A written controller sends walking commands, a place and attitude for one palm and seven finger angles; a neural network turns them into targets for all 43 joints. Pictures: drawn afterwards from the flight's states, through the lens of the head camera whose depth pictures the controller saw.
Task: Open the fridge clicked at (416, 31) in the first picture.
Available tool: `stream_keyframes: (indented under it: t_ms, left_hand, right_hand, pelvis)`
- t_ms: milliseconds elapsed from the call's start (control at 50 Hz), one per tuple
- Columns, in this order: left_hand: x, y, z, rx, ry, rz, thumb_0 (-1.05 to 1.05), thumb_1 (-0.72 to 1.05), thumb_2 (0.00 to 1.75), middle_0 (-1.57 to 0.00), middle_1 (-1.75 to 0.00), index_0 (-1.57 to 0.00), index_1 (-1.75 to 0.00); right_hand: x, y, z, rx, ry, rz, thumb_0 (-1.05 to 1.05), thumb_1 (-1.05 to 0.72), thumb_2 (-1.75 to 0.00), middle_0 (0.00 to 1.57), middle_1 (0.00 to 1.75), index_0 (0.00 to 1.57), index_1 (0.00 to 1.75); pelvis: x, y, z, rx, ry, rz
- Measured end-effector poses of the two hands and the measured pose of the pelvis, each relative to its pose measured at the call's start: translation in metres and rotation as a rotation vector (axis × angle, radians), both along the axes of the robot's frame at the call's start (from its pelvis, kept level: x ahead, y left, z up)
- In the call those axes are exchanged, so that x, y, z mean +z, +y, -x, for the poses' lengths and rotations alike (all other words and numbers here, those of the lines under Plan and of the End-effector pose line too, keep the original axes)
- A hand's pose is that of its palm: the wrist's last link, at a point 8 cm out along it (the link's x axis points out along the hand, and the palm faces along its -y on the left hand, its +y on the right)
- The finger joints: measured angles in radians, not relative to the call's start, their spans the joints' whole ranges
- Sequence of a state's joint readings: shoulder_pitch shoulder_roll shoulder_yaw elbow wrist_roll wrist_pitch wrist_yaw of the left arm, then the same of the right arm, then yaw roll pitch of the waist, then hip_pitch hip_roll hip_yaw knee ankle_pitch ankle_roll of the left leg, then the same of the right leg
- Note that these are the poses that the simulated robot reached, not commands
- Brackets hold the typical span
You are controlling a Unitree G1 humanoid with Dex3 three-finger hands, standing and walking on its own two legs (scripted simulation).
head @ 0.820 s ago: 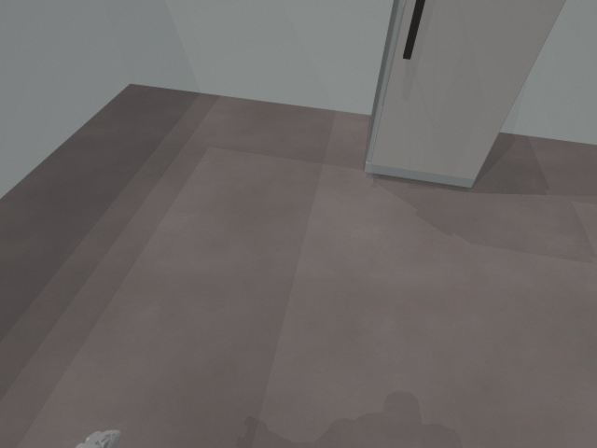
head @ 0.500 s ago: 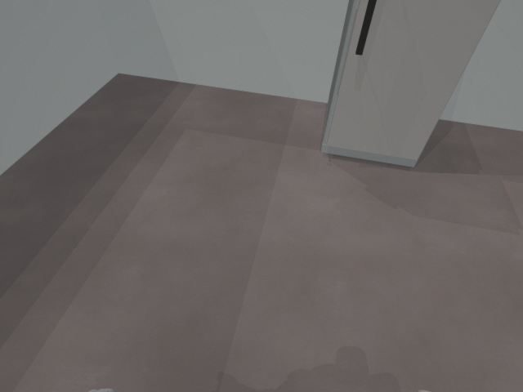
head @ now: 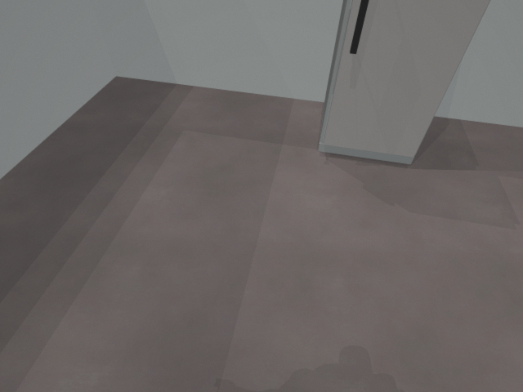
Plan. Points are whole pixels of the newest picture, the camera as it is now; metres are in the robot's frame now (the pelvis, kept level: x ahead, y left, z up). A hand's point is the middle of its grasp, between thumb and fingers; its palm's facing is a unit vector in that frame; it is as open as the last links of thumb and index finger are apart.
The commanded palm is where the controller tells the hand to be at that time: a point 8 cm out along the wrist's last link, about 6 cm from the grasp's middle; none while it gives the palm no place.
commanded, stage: look at it before walking up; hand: left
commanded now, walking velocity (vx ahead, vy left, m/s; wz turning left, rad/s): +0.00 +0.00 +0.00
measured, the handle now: out of the picture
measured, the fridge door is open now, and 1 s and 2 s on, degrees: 0 0 0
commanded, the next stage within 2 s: walk to a spot facing it in 0.62 s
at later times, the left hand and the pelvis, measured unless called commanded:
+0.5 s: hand out of the picture +0.07 +0.24 -0.16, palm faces -0.03 -0.94 -0.33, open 7.4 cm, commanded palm none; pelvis +0.00 -0.01 +0.00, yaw +0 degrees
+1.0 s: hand out of the picture +0.08 +0.20 -0.17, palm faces -0.12 -0.96 -0.26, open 7.4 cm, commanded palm none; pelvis +0.04 -0.02 -0.01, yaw -9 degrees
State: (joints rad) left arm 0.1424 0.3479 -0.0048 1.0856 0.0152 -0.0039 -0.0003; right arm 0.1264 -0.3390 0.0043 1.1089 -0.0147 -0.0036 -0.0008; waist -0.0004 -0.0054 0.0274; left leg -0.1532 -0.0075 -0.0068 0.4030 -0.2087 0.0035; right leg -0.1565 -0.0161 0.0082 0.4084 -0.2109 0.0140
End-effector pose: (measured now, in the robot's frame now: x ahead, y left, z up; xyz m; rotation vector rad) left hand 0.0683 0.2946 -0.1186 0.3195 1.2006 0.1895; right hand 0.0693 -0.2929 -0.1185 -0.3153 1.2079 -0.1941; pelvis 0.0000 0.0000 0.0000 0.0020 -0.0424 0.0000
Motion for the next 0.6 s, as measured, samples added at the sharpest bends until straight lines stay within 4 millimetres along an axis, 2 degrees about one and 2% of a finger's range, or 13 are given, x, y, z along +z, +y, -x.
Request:
stream_keyframes:
  t_ms: [360,600]
  left_hand:
    - [-0.0008,-0.0074,0.0008,-0.007,0.01,0.008,0.0,0.9,0.9,-0.2,-0.3,-0.21,-0.3]
    - [-0.0011,-0.0074,-0.0003,-0.003,0.023,0.005,0.0,0.9,0.9,-0.2,-0.3,-0.21,-0.3]
  right_hand:
    - [-0.0002,-0.004,0.0035,-0.001,0.013,-0.002,0.01,-0.9,-0.9,0.21,0.3,0.2,0.3]
    - [0.0003,-0.0053,-0.0032,-0.002,0.015,-0.001,0.01,-0.9,-0.9,0.21,0.3,0.2,0.3]
  pelvis:
    - [0.001,-0.0042,0.0016,-0.002,0.007,0.0]
    - [0.0015,-0.0055,-0.0035,-0.004,0.01,0.0]
